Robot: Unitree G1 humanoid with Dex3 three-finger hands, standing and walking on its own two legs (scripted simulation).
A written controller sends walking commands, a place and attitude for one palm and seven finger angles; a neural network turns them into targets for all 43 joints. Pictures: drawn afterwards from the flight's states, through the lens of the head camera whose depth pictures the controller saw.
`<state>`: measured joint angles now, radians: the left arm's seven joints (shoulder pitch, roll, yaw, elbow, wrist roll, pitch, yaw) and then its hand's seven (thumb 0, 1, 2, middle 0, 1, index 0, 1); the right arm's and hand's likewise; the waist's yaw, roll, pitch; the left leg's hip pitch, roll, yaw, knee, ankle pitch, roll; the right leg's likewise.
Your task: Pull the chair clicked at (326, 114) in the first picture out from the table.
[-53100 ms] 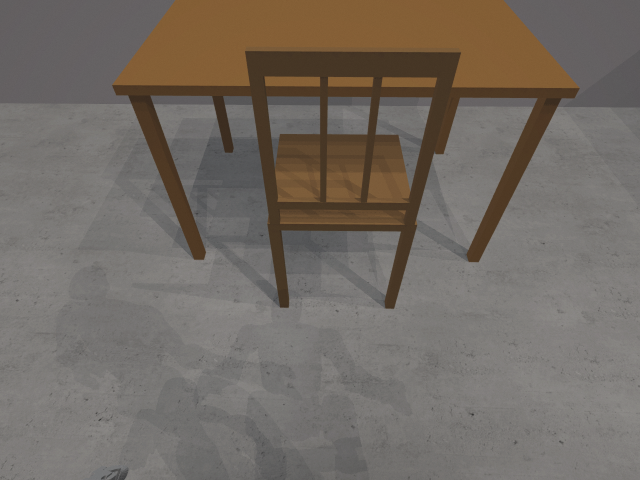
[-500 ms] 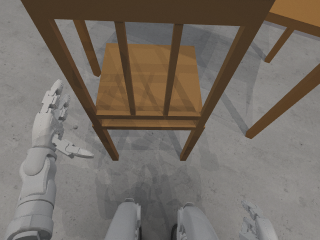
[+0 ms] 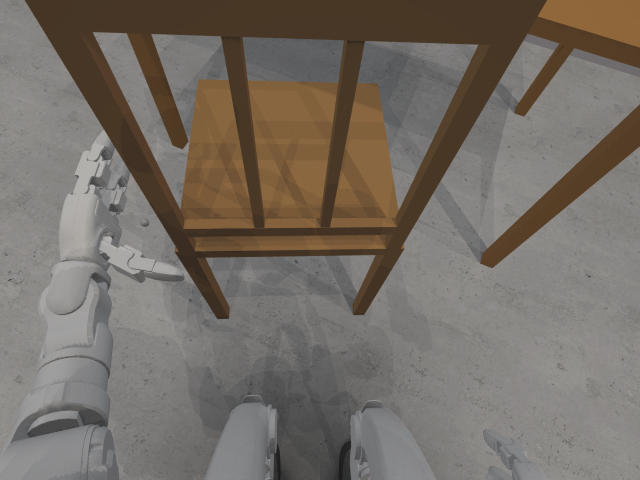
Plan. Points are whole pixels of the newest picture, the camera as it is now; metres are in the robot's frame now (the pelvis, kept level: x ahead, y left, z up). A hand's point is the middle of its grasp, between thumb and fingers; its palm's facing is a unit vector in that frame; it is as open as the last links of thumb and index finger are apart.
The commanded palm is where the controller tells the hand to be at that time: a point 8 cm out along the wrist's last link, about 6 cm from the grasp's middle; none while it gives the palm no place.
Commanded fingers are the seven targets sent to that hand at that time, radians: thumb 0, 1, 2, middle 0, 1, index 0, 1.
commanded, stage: push the fingers through the gap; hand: left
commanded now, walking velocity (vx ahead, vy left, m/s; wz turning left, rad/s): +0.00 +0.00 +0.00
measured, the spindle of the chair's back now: (249, 156) +0.49 +0.10 +0.05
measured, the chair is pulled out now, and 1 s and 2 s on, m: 0.20 0.20 0.20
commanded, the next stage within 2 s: hook a spindle and tug to test in 0.74 s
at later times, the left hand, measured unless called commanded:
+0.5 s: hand (157, 186) +0.47 +0.21 +0.02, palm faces +0.04 -1.00 -0.05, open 16.9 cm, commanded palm +0.44 +0.25 +0.02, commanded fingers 0.00 -0.50 0.30 -0.06 -0.08 -0.06 -0.08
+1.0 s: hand (153, 194) +0.45 +0.22 +0.02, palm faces +0.06 -1.00 -0.04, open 16.7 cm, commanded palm +0.43 +0.25 +0.02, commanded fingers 0.00 -0.50 0.30 -0.22 -0.57 -0.22 -0.57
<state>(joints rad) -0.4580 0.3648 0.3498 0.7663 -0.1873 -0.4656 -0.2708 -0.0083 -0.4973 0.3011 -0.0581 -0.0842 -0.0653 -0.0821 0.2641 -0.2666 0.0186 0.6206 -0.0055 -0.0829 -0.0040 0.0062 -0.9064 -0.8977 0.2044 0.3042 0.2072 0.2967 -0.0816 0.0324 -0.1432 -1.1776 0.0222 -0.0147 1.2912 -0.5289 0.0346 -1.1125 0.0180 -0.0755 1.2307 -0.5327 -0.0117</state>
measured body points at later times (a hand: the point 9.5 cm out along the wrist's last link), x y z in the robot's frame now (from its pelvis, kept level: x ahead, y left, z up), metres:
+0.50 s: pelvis +0.00 +0.00 -0.01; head +0.16 +0.03 +0.42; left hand +0.46 +0.27 +0.02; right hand +0.06 -0.27 -0.12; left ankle +0.04 +0.10 -0.62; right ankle +0.03 -0.12 -0.62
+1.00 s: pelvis +0.01 +0.00 +0.00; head +0.15 +0.03 +0.43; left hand +0.44 +0.27 +0.03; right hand +0.09 -0.26 -0.11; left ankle +0.04 +0.10 -0.62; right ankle +0.03 -0.12 -0.62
